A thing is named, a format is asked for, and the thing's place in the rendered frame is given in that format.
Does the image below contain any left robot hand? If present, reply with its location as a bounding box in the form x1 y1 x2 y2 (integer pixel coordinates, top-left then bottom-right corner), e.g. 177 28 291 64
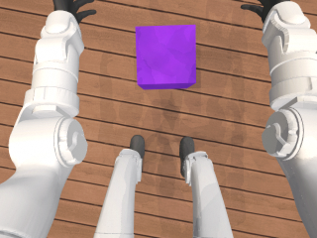
53 0 97 26

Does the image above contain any carton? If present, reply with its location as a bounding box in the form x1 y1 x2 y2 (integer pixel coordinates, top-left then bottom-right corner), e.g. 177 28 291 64
135 25 196 90

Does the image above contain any left robot thigh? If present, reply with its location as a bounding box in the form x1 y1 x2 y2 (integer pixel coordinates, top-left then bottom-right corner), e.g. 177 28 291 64
93 154 143 238

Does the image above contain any right robot hand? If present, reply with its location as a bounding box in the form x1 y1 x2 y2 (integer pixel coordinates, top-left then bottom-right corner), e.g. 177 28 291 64
241 0 290 23

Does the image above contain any robot right upper arm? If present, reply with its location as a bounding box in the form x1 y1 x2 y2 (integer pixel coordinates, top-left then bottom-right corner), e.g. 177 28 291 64
262 107 317 238

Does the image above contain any robot right forearm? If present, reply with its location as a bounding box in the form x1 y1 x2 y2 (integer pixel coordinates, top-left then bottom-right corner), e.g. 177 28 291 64
262 1 317 111

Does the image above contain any robot right foot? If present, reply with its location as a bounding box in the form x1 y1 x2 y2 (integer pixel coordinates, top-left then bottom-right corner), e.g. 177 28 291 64
179 136 195 178

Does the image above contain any robot left forearm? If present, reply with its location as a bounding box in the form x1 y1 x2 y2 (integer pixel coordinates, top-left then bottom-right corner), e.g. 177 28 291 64
8 10 84 160

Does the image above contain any robot left upper arm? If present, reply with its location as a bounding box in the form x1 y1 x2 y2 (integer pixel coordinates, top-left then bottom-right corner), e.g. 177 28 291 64
0 116 88 238

